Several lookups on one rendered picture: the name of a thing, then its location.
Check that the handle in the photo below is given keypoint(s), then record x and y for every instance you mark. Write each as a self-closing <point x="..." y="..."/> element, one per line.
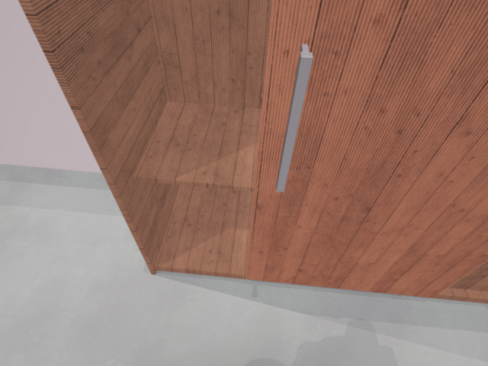
<point x="300" y="87"/>

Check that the wardrobe door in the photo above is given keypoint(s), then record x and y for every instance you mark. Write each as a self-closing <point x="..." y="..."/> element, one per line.
<point x="476" y="279"/>
<point x="387" y="189"/>

